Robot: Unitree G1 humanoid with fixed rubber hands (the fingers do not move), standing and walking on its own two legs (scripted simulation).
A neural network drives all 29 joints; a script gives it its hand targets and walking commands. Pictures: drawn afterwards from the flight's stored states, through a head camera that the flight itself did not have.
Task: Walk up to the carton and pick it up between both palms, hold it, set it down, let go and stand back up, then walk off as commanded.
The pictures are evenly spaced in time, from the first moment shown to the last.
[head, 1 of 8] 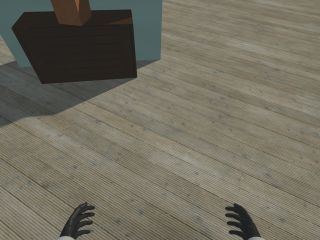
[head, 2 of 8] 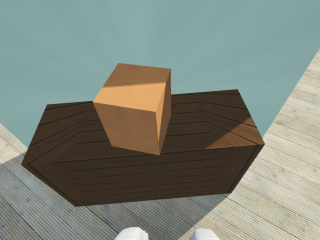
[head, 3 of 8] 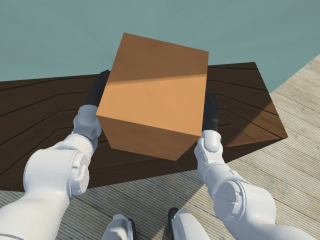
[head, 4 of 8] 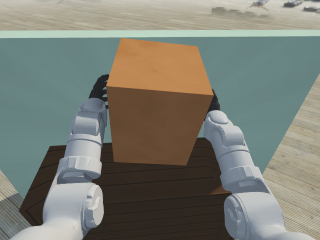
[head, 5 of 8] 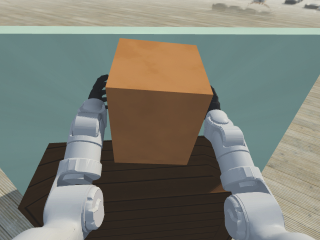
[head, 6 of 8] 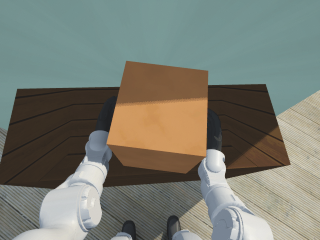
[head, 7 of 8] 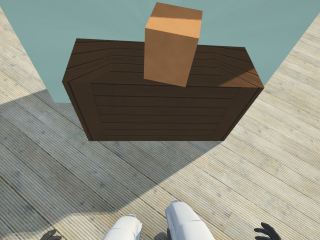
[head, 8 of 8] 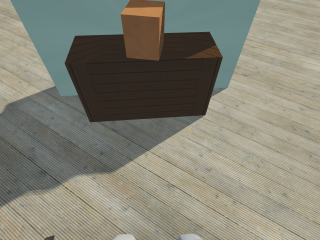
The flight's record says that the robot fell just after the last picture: no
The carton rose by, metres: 0.29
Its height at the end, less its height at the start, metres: +0.00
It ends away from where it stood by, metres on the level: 0.01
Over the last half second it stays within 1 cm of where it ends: yes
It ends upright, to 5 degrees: yes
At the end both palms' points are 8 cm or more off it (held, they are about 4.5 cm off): yes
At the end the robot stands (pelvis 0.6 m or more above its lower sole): yes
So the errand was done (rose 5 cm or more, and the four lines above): yes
